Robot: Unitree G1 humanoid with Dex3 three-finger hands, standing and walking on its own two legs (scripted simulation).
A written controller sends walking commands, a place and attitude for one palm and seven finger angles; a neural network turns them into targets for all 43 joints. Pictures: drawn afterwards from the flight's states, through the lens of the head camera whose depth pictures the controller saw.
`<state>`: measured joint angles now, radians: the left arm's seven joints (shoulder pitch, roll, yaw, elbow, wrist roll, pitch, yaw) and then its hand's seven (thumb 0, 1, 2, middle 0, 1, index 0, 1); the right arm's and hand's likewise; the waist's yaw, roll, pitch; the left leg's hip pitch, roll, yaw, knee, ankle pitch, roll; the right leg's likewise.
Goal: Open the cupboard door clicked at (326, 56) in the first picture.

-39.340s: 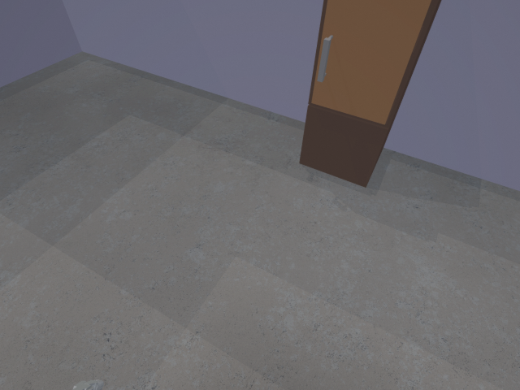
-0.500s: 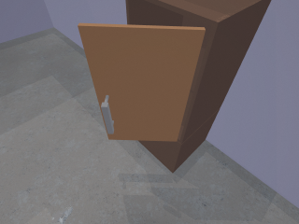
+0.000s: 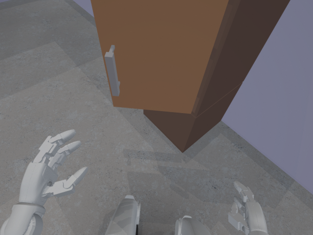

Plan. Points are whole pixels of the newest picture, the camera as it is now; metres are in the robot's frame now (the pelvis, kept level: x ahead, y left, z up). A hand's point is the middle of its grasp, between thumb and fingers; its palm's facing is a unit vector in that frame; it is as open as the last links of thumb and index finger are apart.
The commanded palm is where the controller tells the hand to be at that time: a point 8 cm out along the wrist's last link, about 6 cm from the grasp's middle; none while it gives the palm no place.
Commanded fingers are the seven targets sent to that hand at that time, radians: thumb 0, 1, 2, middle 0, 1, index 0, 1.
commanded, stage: raise the hand with hooked fingers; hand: left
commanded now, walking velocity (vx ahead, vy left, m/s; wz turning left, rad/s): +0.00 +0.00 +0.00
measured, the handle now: (114, 72) +0.61 +0.22 +0.01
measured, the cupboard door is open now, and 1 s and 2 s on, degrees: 45 45 45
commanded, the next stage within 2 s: move the hooked fingers beside the handle in 1.50 s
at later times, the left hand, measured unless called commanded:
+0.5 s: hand (57, 154) +0.28 +0.27 +0.04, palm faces +0.03 -1.00 -0.04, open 12.7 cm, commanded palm +0.26 +0.32 +0.05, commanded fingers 0.00 -0.41 0.34 -0.29 -1.14 -0.29 -1.14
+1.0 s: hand (46, 145) +0.30 +0.31 +0.04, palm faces +0.02 -1.00 -0.05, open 14.0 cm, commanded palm +0.28 +0.35 +0.05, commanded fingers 0.00 -0.50 0.30 -0.30 -1.20 -0.30 -1.20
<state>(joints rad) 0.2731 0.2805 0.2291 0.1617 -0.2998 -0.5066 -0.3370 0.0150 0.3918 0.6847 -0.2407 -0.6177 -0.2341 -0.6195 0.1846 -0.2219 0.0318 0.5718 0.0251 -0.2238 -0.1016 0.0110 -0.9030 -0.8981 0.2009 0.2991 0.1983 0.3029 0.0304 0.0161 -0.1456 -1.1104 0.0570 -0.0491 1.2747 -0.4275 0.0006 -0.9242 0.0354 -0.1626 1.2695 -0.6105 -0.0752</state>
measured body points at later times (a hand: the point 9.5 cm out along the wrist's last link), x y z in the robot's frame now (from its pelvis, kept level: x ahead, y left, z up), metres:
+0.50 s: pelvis +0.02 +0.04 +0.01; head +0.10 +0.06 +0.45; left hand +0.27 +0.33 +0.04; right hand +0.18 -0.22 -0.07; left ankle +0.10 +0.12 -0.62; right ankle +0.01 -0.08 -0.62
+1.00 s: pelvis +0.01 +0.04 +0.01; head +0.10 +0.07 +0.45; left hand +0.29 +0.36 +0.04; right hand +0.17 -0.21 -0.07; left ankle +0.10 +0.12 -0.62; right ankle +0.01 -0.08 -0.62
